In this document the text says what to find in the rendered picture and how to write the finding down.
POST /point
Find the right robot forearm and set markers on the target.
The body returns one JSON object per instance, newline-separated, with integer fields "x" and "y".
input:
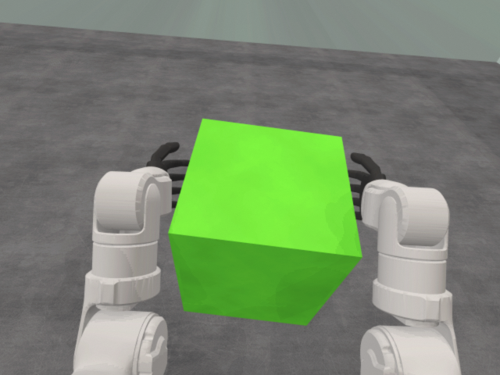
{"x": 412, "y": 225}

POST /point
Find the left robot forearm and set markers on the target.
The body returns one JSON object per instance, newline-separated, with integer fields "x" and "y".
{"x": 126, "y": 219}

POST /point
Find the right robot upper arm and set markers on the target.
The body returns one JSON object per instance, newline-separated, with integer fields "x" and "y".
{"x": 398, "y": 350}

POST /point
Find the carton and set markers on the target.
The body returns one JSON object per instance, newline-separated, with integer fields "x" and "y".
{"x": 264, "y": 226}

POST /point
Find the left robot hand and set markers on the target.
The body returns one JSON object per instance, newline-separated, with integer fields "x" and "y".
{"x": 157, "y": 161}

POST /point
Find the right robot hand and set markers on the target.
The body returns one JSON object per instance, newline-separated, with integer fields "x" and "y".
{"x": 365, "y": 178}

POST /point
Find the left robot upper arm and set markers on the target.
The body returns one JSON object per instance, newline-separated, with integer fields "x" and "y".
{"x": 123, "y": 343}

